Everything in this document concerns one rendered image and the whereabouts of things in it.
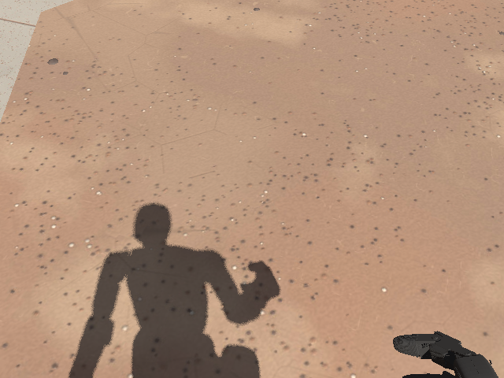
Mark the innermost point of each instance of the right robot hand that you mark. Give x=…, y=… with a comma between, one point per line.
x=447, y=352

